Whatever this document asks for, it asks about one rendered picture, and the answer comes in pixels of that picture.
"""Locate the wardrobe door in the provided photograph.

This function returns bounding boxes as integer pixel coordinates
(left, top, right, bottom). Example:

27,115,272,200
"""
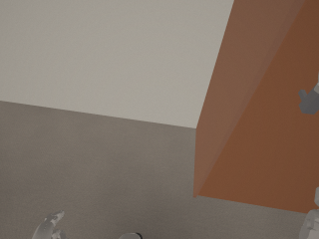
197,0,319,214

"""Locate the handle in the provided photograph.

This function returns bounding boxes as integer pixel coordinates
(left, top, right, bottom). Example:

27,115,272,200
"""
298,83,319,115

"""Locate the robot right upper arm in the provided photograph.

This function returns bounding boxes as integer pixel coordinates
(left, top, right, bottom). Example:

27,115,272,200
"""
299,209,319,239

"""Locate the robot left hand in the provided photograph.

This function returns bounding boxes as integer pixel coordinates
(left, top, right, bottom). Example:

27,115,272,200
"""
32,210,70,239

